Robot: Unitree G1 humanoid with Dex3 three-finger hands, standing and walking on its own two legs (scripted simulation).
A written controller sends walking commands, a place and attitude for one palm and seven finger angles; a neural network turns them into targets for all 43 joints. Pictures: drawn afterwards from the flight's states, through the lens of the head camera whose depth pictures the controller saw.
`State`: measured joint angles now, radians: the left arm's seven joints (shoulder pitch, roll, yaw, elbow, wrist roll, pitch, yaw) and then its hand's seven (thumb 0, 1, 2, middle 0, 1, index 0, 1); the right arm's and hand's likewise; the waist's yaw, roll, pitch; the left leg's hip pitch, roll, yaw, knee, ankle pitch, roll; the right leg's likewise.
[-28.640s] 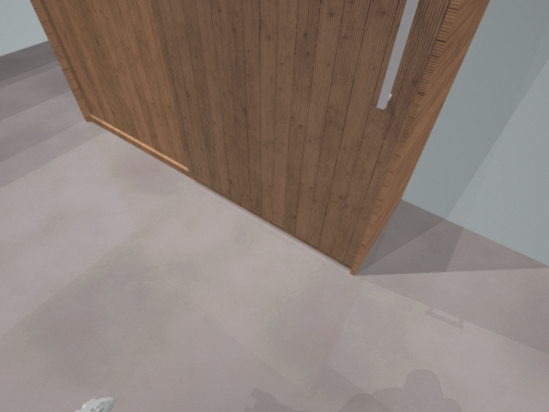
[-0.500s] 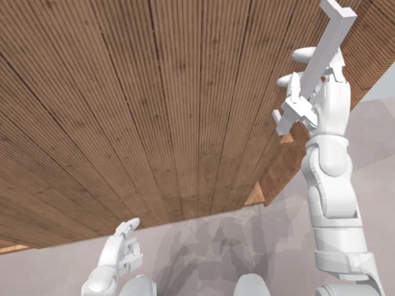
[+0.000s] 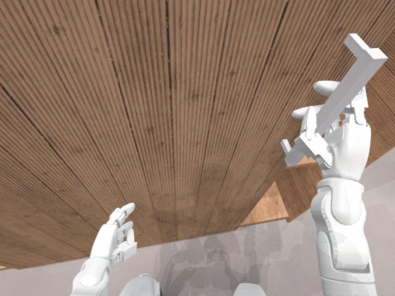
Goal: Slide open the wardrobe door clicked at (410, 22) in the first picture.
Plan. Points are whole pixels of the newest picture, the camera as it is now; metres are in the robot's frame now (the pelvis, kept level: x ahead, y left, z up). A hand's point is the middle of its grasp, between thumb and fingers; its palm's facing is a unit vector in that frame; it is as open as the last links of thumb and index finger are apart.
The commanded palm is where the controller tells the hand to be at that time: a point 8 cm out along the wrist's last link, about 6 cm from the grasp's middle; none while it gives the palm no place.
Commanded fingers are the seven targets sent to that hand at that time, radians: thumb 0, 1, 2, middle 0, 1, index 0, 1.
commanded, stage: step sideways, sliding the door along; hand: right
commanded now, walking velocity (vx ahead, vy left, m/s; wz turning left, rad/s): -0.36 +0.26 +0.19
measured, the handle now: (315, 114) +0.36 -0.20 +0.18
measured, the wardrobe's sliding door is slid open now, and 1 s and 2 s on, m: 0.28 0.48 0.48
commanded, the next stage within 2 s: stop walking and hold the door there in 0.92 s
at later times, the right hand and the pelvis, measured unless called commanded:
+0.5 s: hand (184, 157) +0.28 +0.01 +0.18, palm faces -0.09 +0.99 -0.11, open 6.2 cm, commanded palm +0.27 -0.01 +0.17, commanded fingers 0.00 -0.90 -0.90 0.45 1.40 0.45 1.40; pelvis -0.06 +0.09 +0.03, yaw +9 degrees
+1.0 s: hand (170, 152) +0.29 +0.03 +0.19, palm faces +0.24 +0.97 +0.03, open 6.4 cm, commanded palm +0.25 +0.06 +0.17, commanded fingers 0.00 -0.90 -0.90 0.45 1.40 0.45 1.40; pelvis -0.10 +0.21 +0.03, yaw +5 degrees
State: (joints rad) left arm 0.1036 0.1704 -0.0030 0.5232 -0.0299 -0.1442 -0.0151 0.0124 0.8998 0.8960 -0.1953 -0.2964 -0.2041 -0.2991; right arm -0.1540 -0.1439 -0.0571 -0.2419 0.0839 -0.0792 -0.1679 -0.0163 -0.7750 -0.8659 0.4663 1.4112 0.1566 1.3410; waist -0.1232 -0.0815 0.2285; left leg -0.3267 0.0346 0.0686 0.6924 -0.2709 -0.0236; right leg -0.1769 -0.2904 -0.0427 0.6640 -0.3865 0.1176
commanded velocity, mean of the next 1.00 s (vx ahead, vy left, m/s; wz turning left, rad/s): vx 0.02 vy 0.30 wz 0.07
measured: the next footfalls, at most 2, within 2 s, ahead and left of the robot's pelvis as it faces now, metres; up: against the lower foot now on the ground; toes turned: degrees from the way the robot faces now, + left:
right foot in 0.24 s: +0.00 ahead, -0.08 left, +0.00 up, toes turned -7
left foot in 0.62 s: -0.06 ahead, +0.31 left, +0.00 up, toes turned +12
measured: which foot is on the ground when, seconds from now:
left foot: down 0.00-0.22, up 0.24-0.60, down 0.62-0.84, up 0.86-1.00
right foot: down 0.00-0.00, up 0.02-0.22, down 0.24-0.62, up 0.64-0.84, down 0.86-1.00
